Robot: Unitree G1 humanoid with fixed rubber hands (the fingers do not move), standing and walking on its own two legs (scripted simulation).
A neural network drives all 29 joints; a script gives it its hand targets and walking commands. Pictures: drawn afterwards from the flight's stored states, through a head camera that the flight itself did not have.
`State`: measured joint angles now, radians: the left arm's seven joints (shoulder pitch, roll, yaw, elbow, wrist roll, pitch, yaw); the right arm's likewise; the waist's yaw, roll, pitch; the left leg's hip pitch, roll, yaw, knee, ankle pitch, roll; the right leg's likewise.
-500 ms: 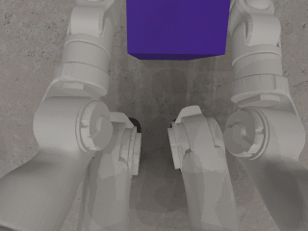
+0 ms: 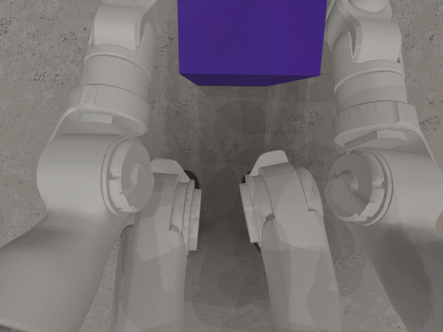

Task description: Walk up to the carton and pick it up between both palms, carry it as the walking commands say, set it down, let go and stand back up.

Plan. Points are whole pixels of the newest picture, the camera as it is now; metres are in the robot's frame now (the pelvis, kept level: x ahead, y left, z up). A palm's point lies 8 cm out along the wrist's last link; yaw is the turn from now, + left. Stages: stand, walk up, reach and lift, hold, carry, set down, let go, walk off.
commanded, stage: set down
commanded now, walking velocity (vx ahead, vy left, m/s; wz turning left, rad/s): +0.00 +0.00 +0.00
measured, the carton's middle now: out of the picture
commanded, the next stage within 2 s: let go in 1.62 s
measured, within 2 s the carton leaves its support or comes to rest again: neither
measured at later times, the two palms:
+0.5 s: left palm out of the picture +0.58 +0.11 -0.12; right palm out of the picture +0.56 -0.18 -0.11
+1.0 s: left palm out of the picture +0.59 +0.12 +0.03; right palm out of the picture +0.56 -0.19 +0.03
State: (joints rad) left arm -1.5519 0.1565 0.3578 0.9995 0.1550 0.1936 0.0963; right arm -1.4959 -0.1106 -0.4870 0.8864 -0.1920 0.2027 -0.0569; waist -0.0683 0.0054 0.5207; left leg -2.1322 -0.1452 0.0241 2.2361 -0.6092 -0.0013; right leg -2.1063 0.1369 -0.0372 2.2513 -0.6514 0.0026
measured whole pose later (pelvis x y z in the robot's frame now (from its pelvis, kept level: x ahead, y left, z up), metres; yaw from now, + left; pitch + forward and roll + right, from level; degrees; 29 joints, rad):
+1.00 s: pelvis +0.02 +0.00 +0.15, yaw +0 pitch +44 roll +0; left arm -1.41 0.21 0.23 0.97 0.03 0.19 0.14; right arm -1.33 -0.20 -0.35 0.90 -0.02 0.16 -0.11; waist -0.06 0.02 0.11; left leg -1.95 -0.15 -0.03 1.67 -0.49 0.00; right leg -1.93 0.13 0.03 1.69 -0.53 0.01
